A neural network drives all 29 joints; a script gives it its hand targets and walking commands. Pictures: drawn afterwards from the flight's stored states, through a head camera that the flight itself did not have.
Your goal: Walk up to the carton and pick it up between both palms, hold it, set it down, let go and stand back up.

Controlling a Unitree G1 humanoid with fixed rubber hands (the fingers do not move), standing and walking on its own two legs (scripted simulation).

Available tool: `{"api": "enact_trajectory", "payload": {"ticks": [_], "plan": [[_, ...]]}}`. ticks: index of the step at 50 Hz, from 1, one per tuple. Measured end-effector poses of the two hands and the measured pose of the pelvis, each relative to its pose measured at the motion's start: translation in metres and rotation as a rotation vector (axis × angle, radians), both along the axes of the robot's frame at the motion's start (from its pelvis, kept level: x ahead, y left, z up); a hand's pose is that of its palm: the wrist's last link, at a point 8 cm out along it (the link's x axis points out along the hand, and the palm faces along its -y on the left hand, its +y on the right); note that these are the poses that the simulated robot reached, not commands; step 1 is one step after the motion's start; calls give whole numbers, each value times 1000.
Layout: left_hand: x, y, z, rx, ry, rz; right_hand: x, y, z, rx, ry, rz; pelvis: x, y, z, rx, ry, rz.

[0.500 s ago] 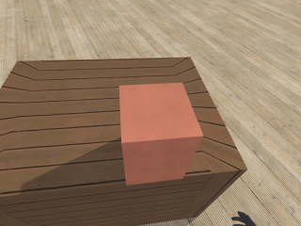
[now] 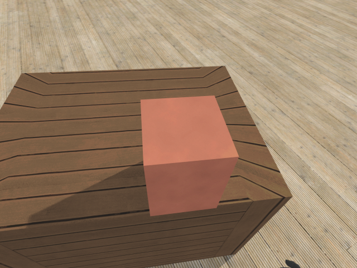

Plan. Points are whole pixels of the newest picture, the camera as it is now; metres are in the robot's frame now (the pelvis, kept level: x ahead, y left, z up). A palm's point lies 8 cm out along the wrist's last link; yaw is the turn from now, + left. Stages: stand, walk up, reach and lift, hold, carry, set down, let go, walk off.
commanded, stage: stand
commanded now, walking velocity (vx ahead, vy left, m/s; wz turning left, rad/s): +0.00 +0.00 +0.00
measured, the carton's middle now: (181, 157) +0.37 -0.02 +0.02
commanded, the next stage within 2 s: none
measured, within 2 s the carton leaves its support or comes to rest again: neither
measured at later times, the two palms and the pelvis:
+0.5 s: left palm out of the picture +0.07 +0.30 -0.11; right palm out of the picture +0.08 -0.31 -0.11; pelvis +0.00 -0.01 +0.00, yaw +0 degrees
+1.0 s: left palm out of the picture +0.07 +0.29 -0.11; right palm out of the picture +0.09 -0.31 -0.11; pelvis +0.01 -0.01 +0.00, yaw +0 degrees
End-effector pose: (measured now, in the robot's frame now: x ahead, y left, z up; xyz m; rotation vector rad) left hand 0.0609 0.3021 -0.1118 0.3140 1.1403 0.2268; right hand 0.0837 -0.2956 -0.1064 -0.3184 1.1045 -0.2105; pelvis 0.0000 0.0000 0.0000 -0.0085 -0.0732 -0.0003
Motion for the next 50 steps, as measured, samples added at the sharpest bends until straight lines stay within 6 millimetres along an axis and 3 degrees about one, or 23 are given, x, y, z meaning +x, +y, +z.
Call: {"api": "enact_trajectory", "payload": {"ticks": [50], "plan": [[13, -9, 1, 6, 22, 5, 4, -13, -2, -3, 27, -34, 10, -9, 3, 5, 10, -8]]}}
